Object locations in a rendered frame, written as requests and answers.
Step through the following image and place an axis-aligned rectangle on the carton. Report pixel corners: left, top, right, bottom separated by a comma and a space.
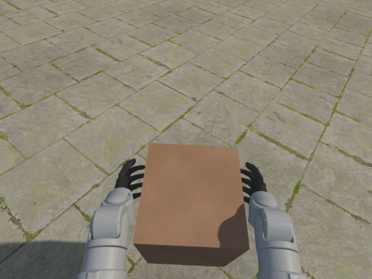
133, 143, 250, 267

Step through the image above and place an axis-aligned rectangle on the robot right forearm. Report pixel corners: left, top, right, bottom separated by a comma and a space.
248, 191, 307, 279

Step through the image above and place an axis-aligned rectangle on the robot right hand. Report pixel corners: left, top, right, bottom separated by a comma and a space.
240, 162, 267, 204

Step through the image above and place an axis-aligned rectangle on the robot left forearm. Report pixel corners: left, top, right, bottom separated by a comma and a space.
77, 187, 135, 279

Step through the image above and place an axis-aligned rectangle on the robot left hand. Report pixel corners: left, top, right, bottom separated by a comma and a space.
115, 159, 145, 199

